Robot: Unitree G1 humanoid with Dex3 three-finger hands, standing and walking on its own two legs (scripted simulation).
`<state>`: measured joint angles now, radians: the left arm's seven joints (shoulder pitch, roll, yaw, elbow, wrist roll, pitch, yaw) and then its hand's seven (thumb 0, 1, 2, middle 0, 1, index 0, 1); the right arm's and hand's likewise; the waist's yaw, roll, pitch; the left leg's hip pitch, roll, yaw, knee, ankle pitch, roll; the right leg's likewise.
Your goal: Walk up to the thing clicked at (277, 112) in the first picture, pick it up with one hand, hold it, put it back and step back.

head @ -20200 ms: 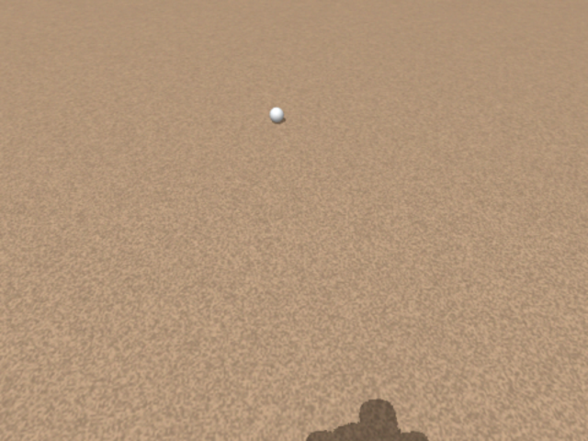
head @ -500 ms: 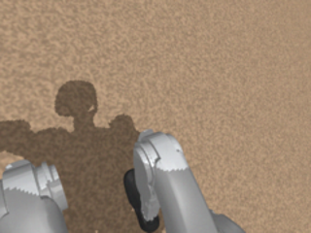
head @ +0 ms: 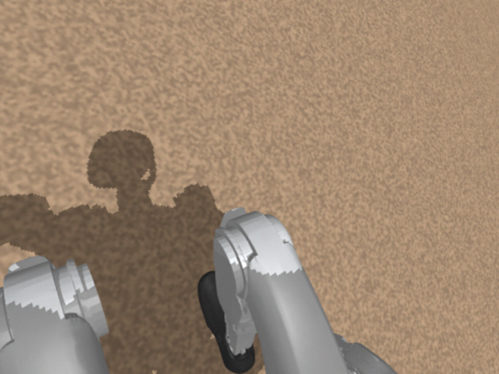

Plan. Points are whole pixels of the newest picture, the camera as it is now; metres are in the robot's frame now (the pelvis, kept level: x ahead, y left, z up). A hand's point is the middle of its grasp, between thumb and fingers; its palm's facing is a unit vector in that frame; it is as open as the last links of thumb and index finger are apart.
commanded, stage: settle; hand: left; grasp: from above
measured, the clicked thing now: out of the picture +0.41 +0.34 -0.26
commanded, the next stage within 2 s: lift in 1.00 s
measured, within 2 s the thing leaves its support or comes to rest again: leaves its support in 0.42 s
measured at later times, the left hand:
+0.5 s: hand out of the picture +0.41 +0.33 -0.22, palm faces -0.36 -0.18 -0.91, open 10.2 cm
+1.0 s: hand out of the picture +0.40 +0.34 -0.13, palm faces -0.43 -0.14 -0.89, open 10.2 cm
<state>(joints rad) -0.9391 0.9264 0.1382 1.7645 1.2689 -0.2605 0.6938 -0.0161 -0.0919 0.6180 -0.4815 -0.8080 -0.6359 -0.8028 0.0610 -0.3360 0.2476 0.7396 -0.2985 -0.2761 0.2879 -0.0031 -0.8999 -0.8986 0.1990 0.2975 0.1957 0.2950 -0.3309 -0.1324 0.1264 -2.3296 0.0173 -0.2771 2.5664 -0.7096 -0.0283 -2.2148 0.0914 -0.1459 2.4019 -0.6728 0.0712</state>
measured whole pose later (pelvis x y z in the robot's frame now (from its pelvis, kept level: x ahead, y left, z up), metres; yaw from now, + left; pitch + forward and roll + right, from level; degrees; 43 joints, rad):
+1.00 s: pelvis +0.00 -0.01 +0.03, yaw +6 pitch +32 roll -8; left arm -0.85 0.71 0.07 1.33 1.19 -0.21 0.34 -0.01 -0.13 0.65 -0.51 -0.78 -0.67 -0.78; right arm 0.13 -0.30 0.07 0.73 -0.13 -0.09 0.20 0.00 -0.92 -0.90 0.20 0.30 0.20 0.30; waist -0.20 -0.01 -0.05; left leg -2.30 0.01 -0.17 2.40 -0.66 -0.03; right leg -2.21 0.04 -0.07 2.32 -0.67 0.05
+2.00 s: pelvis +0.00 -0.01 +0.24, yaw +11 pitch +28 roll -4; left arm -0.39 0.52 -0.07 0.67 1.00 -0.01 0.10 -0.01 -0.14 0.69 -0.51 -0.77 -0.67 -0.80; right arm 0.15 -0.24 -0.02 0.67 0.02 0.02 0.01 0.00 -0.92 -0.90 0.20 0.30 0.20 0.30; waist -0.08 0.04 -0.19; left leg -1.65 0.02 -0.08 1.75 -0.60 -0.01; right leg -1.59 0.01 -0.02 1.70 -0.61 0.03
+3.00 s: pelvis +0.08 +0.01 +0.45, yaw +12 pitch +9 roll -1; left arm -0.30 0.37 -0.18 0.82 1.00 0.02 0.12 0.00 -0.14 0.72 -0.49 -0.78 -0.64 -0.83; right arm 0.26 -0.24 -0.04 0.74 0.04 -0.01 -0.04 0.00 -0.91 -0.90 0.20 0.30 0.20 0.30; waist -0.05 0.03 -0.08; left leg -0.57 0.03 0.01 0.77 -0.36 -0.01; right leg -0.54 0.00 0.03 0.75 -0.36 0.03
